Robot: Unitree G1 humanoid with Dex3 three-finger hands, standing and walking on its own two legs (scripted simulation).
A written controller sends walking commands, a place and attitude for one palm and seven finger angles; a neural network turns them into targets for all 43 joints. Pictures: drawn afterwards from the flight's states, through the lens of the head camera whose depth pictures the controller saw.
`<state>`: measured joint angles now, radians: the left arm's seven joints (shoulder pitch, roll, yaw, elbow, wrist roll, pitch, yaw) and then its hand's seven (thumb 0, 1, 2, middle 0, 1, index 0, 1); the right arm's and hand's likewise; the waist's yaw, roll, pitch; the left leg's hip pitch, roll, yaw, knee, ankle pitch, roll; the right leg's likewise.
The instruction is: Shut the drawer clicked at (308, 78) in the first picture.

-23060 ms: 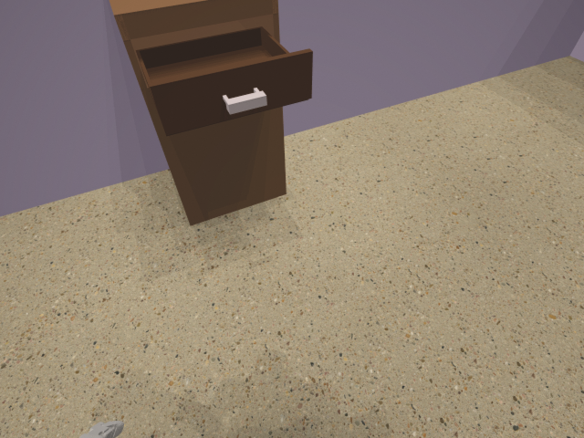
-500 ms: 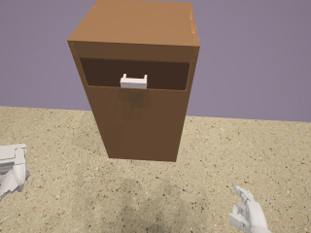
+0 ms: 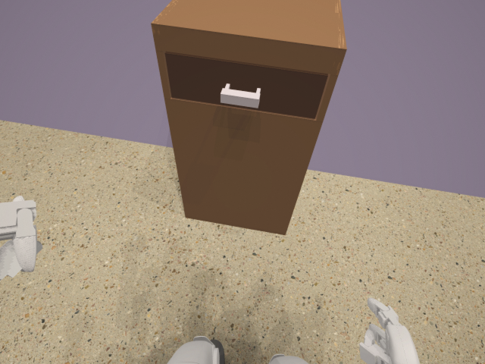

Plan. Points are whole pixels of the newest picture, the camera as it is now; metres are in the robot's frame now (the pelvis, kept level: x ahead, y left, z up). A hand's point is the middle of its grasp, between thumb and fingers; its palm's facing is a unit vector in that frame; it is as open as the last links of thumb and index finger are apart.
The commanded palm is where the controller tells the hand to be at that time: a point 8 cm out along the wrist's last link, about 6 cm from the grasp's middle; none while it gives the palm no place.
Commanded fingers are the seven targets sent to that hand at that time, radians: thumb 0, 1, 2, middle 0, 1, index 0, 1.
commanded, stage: step back with the hand held close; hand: left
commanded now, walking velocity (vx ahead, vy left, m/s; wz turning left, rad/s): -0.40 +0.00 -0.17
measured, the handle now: (241, 93) +0.77 +0.01 +0.01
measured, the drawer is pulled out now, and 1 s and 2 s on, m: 0.00 0.00 0.00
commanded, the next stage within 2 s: stop stepping back and stand still in 0.34 s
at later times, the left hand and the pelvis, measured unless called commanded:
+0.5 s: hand out of the picture +0.09 +0.23 +0.21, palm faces +0.24 -0.88 -0.41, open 3.3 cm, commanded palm +0.03 +0.28 +0.20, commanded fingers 0.00 0.90 0.90 -1.40 -1.60 -1.40 -1.60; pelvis -0.14 +0.02 +0.03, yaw -8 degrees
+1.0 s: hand out of the picture +0.04 +0.19 +0.18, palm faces +0.20 -0.88 -0.43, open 3.3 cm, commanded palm -0.01 +0.25 +0.20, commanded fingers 0.00 0.90 0.90 -1.40 -1.60 -1.40 -1.60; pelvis -0.19 +0.00 +0.02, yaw -11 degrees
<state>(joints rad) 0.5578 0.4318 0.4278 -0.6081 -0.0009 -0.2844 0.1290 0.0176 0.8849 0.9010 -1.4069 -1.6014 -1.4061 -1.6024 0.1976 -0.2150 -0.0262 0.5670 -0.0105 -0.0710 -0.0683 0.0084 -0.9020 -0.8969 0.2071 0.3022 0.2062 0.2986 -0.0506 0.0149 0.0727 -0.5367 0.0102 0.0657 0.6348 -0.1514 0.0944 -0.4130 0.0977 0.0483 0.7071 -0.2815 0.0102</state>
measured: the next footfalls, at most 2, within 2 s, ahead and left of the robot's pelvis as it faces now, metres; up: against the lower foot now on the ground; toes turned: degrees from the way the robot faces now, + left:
left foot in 0.28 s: -0.02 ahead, +0.14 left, +0.00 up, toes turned +2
right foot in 0.62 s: -0.22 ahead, -0.09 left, +0.00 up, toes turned -13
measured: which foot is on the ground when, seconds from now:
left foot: down 0.00-0.08, up 0.10-0.26, down 0.28-0.62, up 0.64-0.84, down 0.86-1.00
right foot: down 0.00-0.26, up 0.28-0.60, down 0.62-1.00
